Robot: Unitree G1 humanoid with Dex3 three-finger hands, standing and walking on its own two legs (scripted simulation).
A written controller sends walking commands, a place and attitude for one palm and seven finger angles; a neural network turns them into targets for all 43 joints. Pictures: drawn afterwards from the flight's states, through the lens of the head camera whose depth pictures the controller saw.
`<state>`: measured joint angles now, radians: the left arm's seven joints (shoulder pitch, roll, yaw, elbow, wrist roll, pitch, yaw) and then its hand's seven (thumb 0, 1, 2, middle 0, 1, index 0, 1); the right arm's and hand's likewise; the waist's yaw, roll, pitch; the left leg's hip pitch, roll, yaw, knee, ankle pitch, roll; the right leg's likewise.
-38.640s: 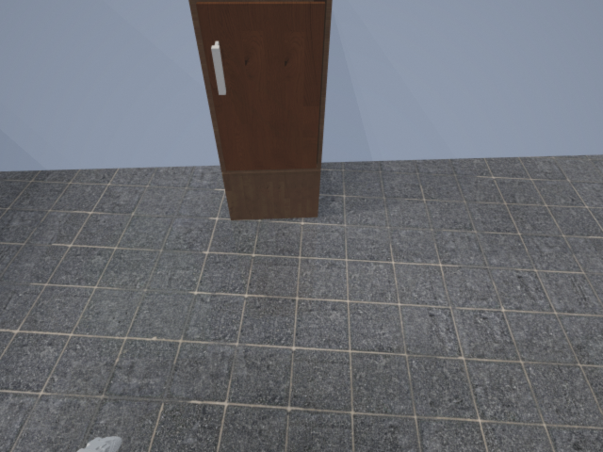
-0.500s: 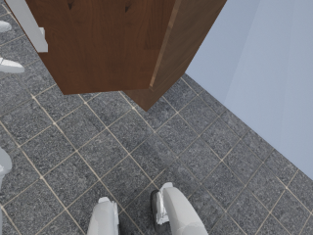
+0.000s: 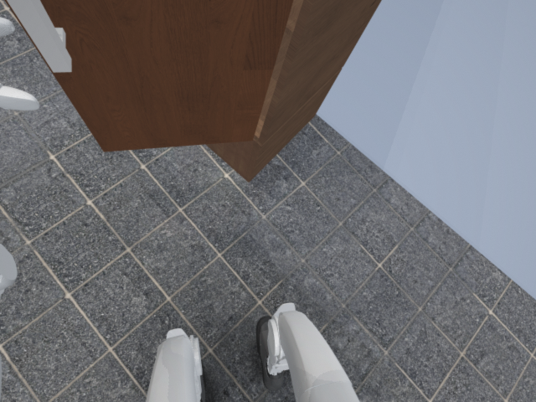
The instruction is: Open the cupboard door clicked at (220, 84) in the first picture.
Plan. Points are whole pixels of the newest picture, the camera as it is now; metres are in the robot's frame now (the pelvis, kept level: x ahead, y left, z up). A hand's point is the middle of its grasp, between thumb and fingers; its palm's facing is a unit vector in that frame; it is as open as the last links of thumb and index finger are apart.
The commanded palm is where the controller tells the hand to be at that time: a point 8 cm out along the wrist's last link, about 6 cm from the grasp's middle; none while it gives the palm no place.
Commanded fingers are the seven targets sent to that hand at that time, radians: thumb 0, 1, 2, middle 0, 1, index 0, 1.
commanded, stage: slide the fingers in behind the handle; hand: left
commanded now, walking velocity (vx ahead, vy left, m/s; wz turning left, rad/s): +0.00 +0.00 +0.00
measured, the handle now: (37, 7) +0.61 +0.22 +0.07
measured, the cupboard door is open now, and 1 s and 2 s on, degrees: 51 51 52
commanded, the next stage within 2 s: close the thumb around the handle in 1.50 s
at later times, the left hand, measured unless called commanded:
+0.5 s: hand (30, 48) +0.56 +0.23 +0.07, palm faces +0.03 -1.00 -0.04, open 13.9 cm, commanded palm +0.54 +0.26 +0.06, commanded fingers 0.00 -0.50 0.30 -0.30 -1.20 -0.30 -1.20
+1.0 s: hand (60, 48) +0.56 +0.19 +0.07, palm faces +0.03 -1.00 -0.03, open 13.9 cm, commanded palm +0.53 +0.23 +0.06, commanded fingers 0.00 -0.50 0.30 -0.30 -1.20 -0.30 -1.20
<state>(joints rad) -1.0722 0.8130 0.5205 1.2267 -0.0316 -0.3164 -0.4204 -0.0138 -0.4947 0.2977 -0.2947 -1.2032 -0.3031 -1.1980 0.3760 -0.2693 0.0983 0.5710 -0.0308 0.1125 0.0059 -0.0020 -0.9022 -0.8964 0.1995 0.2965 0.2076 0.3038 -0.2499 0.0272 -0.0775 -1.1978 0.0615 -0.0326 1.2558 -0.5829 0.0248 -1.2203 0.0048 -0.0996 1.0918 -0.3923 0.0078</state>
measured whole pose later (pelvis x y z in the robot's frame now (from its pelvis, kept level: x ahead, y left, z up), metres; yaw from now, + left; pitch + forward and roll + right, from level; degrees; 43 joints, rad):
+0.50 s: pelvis +0.00 +0.00 +0.01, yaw +0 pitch +29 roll -5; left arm -1.05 0.70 0.49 1.22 -0.02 -0.36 -0.31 -0.01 -0.49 0.30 -0.30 -1.20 -0.30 -1.20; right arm 0.39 -0.27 0.08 0.58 -0.04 0.10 0.02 0.00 -0.90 -0.90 0.20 0.30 0.21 0.30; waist -0.25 0.03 -0.09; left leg -1.15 0.06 -0.02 1.22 -0.58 0.02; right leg -1.19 0.00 -0.08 1.08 -0.39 0.01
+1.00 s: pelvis +0.00 -0.01 +0.01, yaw +0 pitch +28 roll -4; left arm -1.03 0.61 0.45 1.21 -0.02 -0.39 -0.24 -0.01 -0.49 0.30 -0.30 -1.20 -0.30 -1.20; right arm 0.38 -0.26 0.07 0.58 -0.05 0.09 0.03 0.00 -0.90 -0.90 0.20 0.30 0.21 0.30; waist -0.24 0.03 -0.10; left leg -1.13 0.06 -0.02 1.22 -0.58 0.02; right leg -1.18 0.00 -0.08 1.09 -0.40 0.00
